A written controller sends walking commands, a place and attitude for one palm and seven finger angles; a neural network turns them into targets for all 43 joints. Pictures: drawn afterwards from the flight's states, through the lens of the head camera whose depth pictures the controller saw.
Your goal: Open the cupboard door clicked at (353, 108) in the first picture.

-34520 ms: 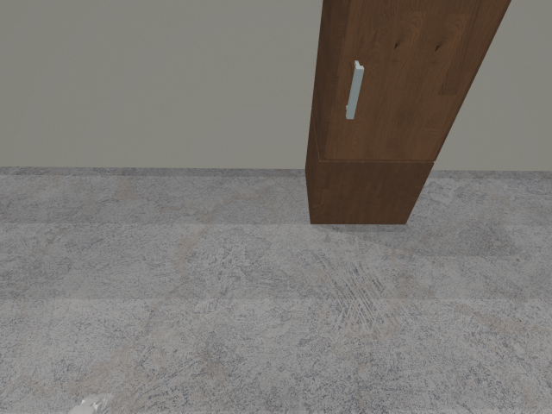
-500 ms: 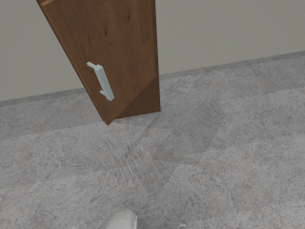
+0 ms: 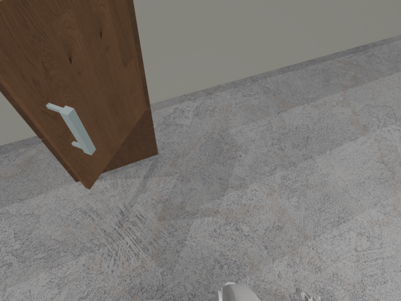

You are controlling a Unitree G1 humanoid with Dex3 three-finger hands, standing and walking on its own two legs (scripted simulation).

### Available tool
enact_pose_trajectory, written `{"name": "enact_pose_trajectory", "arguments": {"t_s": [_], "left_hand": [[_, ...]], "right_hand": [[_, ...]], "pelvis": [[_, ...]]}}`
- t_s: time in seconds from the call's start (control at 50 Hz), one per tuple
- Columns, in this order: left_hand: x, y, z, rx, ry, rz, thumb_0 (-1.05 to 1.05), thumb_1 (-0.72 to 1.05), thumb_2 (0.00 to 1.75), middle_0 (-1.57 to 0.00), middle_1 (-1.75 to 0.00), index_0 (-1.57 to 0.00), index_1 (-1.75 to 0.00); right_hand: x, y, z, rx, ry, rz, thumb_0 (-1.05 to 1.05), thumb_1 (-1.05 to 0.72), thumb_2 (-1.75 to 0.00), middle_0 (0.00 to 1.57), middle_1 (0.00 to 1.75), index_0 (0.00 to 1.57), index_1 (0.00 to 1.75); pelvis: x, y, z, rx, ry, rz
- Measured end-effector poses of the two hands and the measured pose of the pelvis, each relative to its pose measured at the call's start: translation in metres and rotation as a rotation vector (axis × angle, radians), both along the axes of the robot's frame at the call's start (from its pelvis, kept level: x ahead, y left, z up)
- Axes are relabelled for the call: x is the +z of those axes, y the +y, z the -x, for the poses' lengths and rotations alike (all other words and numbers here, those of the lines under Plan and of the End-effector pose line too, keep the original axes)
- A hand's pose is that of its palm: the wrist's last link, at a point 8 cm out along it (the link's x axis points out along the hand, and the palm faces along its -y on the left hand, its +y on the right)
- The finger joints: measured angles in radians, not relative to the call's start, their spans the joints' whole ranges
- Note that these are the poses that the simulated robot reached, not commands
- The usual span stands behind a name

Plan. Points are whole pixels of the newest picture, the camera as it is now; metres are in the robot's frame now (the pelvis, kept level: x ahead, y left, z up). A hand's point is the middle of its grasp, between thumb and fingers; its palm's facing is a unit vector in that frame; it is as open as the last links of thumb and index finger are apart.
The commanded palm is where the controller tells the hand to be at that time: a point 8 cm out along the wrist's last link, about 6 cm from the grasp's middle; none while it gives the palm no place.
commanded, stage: walk to a spot facing it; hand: left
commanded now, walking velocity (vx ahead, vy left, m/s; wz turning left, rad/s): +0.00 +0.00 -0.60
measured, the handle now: (72, 130) +0.47 +0.38 -0.05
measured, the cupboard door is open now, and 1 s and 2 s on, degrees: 44 44 44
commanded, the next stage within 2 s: turn to face it in 1.78 s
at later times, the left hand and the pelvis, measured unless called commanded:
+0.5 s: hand (156, 276) +0.17 +0.11 -0.16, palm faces -0.32 -0.92 -0.24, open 7.4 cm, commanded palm none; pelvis +0.03 -0.05 +0.00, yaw -19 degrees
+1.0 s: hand (230, 204) +0.37 -0.05 -0.17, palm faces -0.67 -0.72 -0.17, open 7.4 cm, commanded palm none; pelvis +0.15 -0.12 -0.01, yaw -38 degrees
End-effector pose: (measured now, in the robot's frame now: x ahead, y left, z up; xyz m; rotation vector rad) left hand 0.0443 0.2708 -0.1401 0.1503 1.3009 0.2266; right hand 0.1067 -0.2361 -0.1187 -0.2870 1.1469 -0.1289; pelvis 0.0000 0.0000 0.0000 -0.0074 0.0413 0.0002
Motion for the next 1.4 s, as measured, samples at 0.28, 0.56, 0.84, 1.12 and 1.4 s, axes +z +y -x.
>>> {"name": "enact_pose_trajectory", "arguments": {"t_s": [0.28, 0.56, 0.84, 1.12, 1.4], "left_hand": [[0.016, -0.068, -0.127, -0.336, -0.132, -0.066, 0.01, 0.91, 0.90, -0.19, -0.30, -0.20, -0.30], [0.006, -0.109, -0.142, -0.441, -0.066, 0.039, 0.01, 0.90, 0.90, -0.20, -0.30, -0.20, -0.30], [0.007, -0.151, -0.260, -0.634, -0.053, 0.083, 0.01, 0.91, 0.90, -0.19, -0.30, -0.20, -0.30], [-0.005, -0.369, -0.395, -0.909, -0.217, 0.112, 0.01, 0.91, 0.90, -0.19, -0.30, -0.20, -0.30], [0.019, -0.394, -0.397, -0.842, -0.006, -0.009, 0.00, 0.93, 0.90, -0.20, -0.30, -0.20, -0.30]], "right_hand": [[-0.039, -0.071, 0.121, -0.336, 0.194, -0.039, 0.01, -0.91, -0.90, 0.20, 0.30, 0.20, 0.30], [-0.004, -0.075, 0.077, -0.447, -0.004, -0.032, 0.01, -0.91, -0.90, 0.19, 0.30, 0.20, 0.30], [0.006, -0.024, 0.131, -0.654, 0.181, -0.060, 0.01, -0.91, -0.90, 0.20, 0.30, 0.20, 0.30], [-0.035, -0.049, 0.159, -0.948, 0.422, -0.258, 0.01, -0.91, -0.90, 0.20, 0.30, 0.20, 0.30], [-0.012, -0.279, -0.052, -0.878, -0.113, -0.108, 0.01, -0.91, -0.90, 0.19, 0.30, 0.20, 0.30]], "pelvis": [[-0.014, -0.039, -0.013, -0.203, -0.024, -0.012], [0.000, -0.041, -0.037, -0.368, -0.021, -0.016], [0.007, -0.060, -0.108, -0.555, 0.015, 0.018], [-0.025, -0.180, -0.172, -0.725, -0.039, -0.009], [0.005, -0.283, -0.254, -0.825, -0.032, -0.023]]}}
